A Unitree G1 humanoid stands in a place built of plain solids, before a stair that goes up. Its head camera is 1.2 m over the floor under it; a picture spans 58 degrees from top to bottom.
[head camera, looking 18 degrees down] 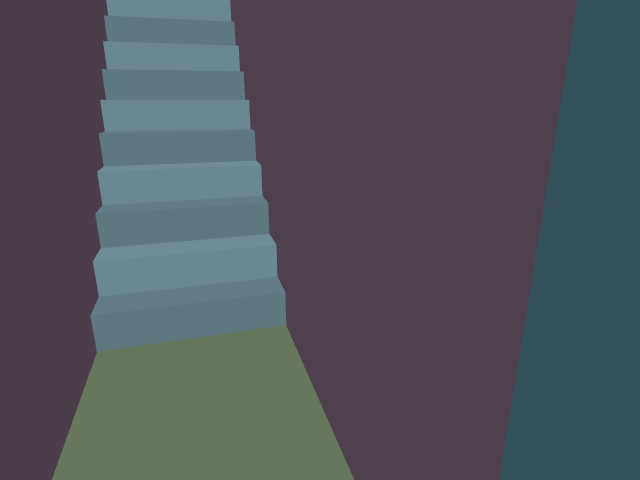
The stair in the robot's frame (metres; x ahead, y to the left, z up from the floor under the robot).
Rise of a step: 0.20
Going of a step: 0.22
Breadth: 0.97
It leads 16 degrees to the left of straight ahead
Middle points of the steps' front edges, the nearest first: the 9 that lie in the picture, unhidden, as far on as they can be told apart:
2.02 0.65 0.20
2.23 0.71 0.40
2.45 0.78 0.60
2.66 0.84 0.80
2.88 0.90 1.00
3.09 0.96 1.20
3.30 1.03 1.40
3.52 1.09 1.60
3.73 1.15 1.80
